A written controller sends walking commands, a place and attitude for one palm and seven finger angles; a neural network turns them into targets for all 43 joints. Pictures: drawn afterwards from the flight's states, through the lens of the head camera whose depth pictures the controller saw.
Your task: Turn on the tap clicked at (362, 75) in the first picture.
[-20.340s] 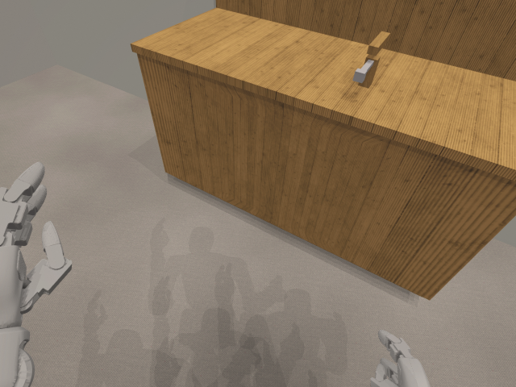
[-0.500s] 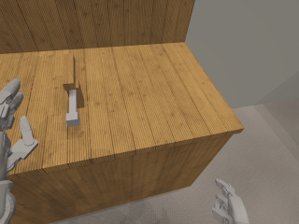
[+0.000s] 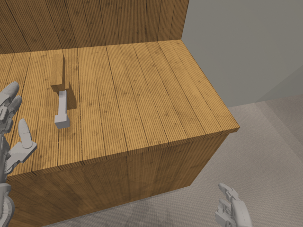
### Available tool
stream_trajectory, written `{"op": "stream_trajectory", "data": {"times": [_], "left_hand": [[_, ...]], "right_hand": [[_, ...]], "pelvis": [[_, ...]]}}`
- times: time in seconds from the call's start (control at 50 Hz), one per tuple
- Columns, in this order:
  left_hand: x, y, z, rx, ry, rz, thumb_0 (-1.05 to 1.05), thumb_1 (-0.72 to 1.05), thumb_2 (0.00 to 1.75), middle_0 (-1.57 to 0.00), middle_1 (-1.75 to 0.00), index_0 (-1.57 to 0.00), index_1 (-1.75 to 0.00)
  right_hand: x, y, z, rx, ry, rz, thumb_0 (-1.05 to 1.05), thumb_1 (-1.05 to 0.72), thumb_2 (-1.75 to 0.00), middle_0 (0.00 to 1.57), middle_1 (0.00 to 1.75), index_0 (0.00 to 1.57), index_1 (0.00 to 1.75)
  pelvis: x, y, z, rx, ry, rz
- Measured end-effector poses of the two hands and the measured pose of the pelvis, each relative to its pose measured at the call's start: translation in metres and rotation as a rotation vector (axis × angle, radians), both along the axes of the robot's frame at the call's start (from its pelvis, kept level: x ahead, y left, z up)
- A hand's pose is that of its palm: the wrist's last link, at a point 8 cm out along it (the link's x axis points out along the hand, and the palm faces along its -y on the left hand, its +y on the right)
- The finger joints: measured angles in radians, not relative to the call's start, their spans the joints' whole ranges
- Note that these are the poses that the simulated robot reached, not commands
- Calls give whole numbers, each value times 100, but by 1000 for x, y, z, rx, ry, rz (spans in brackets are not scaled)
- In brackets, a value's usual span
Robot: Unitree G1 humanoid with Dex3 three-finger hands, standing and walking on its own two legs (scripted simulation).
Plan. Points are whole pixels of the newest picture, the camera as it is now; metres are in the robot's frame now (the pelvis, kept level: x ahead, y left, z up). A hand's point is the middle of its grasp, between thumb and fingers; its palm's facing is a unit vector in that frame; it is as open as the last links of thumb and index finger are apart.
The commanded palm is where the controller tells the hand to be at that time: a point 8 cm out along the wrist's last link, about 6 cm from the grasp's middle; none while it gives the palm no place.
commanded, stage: shuffle to correct the standing spot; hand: left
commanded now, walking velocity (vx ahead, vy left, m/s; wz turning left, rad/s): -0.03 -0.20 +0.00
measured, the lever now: (62, 121) +0.34 +0.27 +0.07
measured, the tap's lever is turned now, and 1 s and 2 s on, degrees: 0 0 0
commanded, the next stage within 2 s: come to a stop and stand still in 0.26 s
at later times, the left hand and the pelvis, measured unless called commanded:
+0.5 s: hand (62, 154) +0.21 +0.19 +0.16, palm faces +0.36 -0.86 -0.37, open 7.4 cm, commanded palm +0.15 +0.23 +0.17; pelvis -0.01 -0.05 +0.00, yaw +0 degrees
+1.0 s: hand (30, 142) +0.23 +0.27 +0.15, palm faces +0.35 -0.86 -0.38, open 7.4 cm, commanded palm +0.17 +0.30 +0.17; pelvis +0.01 +0.02 +0.00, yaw -1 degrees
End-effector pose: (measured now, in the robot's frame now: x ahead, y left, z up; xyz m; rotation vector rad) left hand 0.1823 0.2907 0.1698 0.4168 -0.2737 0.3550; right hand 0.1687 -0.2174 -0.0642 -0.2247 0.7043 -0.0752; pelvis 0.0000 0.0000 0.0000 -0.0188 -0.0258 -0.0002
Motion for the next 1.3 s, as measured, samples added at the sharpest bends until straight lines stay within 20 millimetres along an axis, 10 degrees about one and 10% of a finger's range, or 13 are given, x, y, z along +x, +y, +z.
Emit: {"op": "stream_trajectory", "data": {"times": [0.58, 0.74, 0.94, 1.08, 1.3], "left_hand": [[-9, -52, -2, 7, 73, -5, 1, 89, 90, -21, -30, -21, -30], [16, 6, 31, 129, -81, 70, 1, 89, 90, -22, -30, -21, -31], [14, 1, -13, 26, 65, -77, 1, 89, 90, -21, -30, -21, -30], [10, 33, 1, 14, -54, 6, 1, 89, 90, -22, -30, -21, -31], [13, 31, 1, 9, -51, -24, 1, 89, 90, -21, -30, -20, -30]], "right_hand": [[-22, -66, -12, -29, 43, -68, 2, -90, -90, 20, 30, 20, 30], [-24, -42, -15, -25, 62, -17, 2, -91, -90, 20, 30, 20, 30], [-9, 12, -6, 22, -13, -23, 2, -90, -90, 20, 30, 20, 30], [13, 40, 1, 6, -29, 57, 2, -90, -90, 20, 30, 20, 30], [27, 50, 9, 18, -66, 60, 1, -90, -90, 20, 30, 20, 30]], "pelvis": [[-3, -42, -3, -6, 25, 4], [-3, -24, -2, 2, 21, -5], [6, 14, -2, 8, 7, -25], [8, 27, -4, -5, -1, -11], [10, 35, -4, -8, -6, -10]]}}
